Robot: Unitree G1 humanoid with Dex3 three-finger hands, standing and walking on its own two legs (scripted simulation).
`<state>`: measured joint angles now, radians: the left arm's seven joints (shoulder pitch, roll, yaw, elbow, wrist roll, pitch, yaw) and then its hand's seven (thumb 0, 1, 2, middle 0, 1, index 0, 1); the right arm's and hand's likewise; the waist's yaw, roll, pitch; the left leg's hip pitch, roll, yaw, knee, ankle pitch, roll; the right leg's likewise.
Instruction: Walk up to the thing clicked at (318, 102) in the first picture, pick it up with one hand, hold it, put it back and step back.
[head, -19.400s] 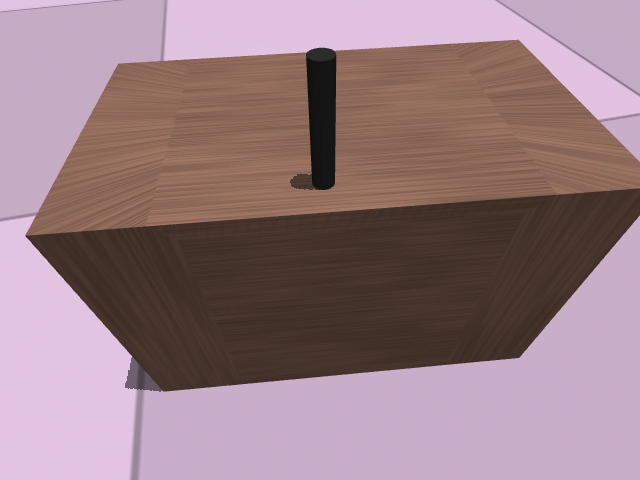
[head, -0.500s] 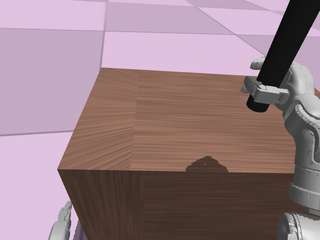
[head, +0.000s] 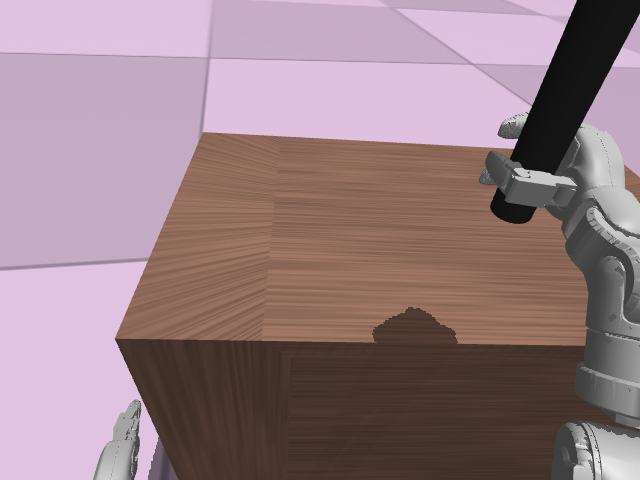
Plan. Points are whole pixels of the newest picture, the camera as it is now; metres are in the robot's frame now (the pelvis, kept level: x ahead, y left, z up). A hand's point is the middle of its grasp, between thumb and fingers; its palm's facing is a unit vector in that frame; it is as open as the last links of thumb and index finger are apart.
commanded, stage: hold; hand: right
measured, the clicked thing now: (560, 105) +0.35 -0.18 +0.35
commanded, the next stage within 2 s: crouch in 0.40 s
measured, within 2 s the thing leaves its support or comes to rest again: neither
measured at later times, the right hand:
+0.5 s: hand (530, 173) +0.34 -0.18 +0.28, palm faces +0.17 +0.99 -0.01, open 6.0 cm
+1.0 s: hand (496, 220) +0.38 -0.19 +0.19, palm faces +0.22 +0.98 +0.00, open 5.9 cm
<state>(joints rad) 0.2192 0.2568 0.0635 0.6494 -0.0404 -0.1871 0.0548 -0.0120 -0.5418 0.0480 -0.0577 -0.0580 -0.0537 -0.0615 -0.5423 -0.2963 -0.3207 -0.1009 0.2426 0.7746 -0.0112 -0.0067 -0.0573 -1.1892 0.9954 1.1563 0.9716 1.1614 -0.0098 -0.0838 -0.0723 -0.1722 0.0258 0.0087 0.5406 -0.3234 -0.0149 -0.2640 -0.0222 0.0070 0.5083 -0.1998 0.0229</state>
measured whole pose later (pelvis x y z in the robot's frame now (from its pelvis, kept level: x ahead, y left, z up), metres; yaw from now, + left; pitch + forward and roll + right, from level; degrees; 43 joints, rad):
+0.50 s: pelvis +0.00 +0.00 +0.00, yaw +0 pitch -3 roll +0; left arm 0.23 0.25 0.07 0.65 -0.04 -0.20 0.05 -0.01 -0.54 0.05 -0.06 -0.06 -0.05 -0.06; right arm -0.51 -0.30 -0.33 -0.13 0.23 0.76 -0.01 -0.01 -0.06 -1.19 0.99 1.15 0.97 1.16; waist -0.02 -0.08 -0.07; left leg -0.17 0.03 0.01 0.54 -0.32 -0.02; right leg -0.26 -0.02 0.01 0.51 -0.20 0.02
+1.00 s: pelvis -0.01 +0.00 +0.00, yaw +1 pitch -2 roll +0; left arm 0.25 0.22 0.06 0.66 -0.02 -0.24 0.07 -0.01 -0.54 0.06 -0.05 -0.05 -0.05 -0.06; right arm -0.49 -0.28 -0.32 0.16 0.17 0.52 -0.04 -0.01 -0.06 -1.19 1.00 1.14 0.97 1.15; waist 0.01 -0.04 -0.02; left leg -0.22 0.01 -0.01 0.56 -0.31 -0.01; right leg -0.30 -0.04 -0.01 0.53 -0.19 0.02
